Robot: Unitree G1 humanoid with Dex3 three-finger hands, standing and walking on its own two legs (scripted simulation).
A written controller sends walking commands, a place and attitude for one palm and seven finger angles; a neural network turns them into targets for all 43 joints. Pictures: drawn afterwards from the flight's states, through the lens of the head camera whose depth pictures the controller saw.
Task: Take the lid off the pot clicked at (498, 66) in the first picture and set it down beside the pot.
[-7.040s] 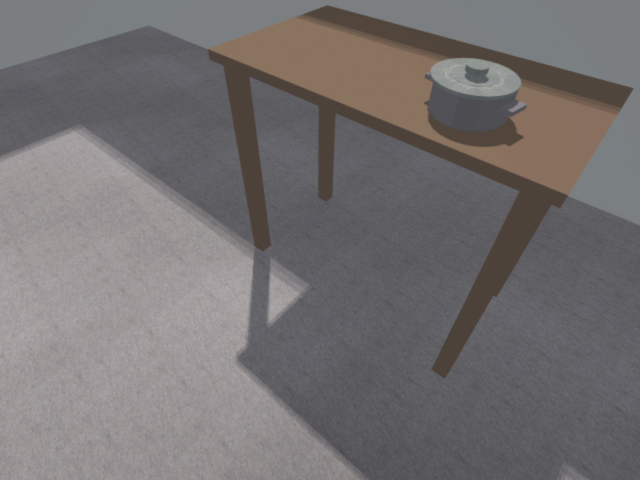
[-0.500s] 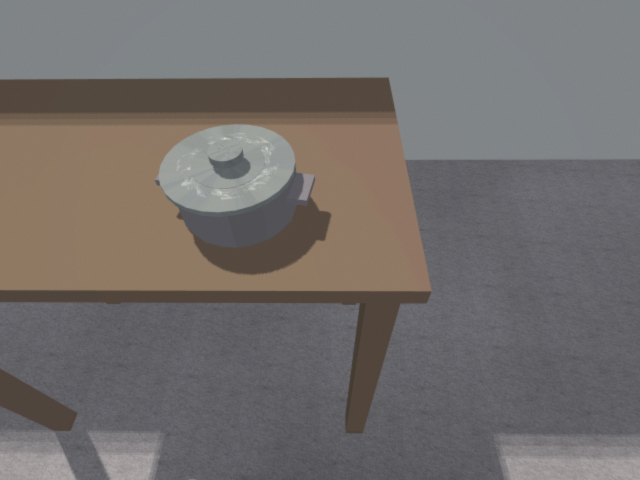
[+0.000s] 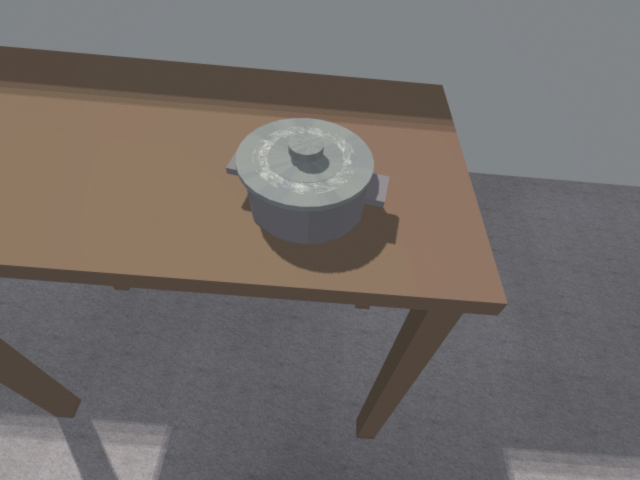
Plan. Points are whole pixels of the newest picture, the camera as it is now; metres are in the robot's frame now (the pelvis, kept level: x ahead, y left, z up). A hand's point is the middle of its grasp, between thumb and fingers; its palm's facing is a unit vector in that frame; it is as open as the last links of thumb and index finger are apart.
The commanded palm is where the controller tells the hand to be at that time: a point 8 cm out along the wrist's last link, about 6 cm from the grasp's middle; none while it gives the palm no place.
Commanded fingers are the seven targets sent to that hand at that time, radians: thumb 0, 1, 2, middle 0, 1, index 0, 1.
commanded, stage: look again from close up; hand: left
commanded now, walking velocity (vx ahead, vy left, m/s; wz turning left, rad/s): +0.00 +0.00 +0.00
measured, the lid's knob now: (306, 147) +0.47 +0.08 +0.16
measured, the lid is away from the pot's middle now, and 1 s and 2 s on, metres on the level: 0.00 0.00 0.00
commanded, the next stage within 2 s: shuffle to correct the standing spot in 1.92 s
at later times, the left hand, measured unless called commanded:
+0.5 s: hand out of the picture +0.01 +0.19 -0.17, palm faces +0.00 -0.98 -0.20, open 7.4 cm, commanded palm none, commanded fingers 0.00 0.90 0.90 -0.20 -0.30 -0.20 -0.30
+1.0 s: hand out of the picture -0.01 +0.14 -0.17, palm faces +0.01 -0.98 -0.18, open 7.4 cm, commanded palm none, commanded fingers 0.00 0.90 0.90 -0.20 -0.30 -0.20 -0.30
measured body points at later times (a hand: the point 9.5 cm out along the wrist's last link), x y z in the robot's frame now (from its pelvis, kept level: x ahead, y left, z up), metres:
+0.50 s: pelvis -0.01 +0.01 +0.01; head +0.01 +0.03 +0.46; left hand +0.01 +0.24 -0.15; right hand +0.02 -0.22 -0.14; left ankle +0.02 +0.05 -0.73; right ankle -0.04 -0.17 -0.72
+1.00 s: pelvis +0.01 -0.02 +0.01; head +0.02 -0.01 +0.46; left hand -0.01 +0.20 -0.15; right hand +0.03 -0.26 -0.14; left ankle +0.02 +0.04 -0.72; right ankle -0.04 -0.17 -0.72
